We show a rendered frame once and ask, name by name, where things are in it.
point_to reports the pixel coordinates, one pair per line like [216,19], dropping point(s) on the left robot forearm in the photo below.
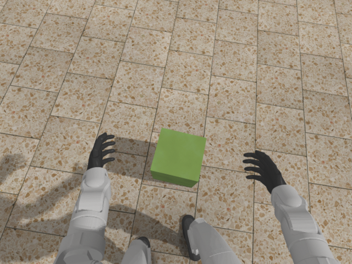
[85,237]

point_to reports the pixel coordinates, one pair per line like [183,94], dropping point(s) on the left robot hand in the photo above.
[97,153]

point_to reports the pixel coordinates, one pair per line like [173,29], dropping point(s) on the carton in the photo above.
[178,158]

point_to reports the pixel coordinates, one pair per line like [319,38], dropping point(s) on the right robot hand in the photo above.
[269,176]

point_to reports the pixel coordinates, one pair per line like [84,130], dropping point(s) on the robot left shin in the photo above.
[137,242]

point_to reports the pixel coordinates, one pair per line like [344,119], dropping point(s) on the left robot foot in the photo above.
[145,240]

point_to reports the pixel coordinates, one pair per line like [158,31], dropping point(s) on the right robot forearm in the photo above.
[301,232]

